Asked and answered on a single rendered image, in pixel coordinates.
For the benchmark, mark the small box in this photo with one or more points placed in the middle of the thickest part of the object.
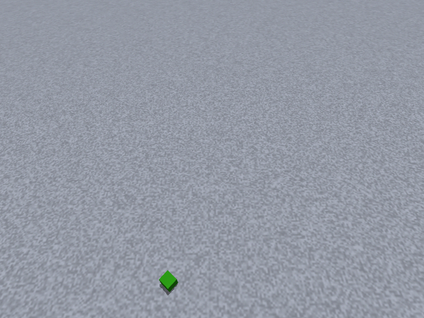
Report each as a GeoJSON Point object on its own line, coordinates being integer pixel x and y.
{"type": "Point", "coordinates": [168, 281]}

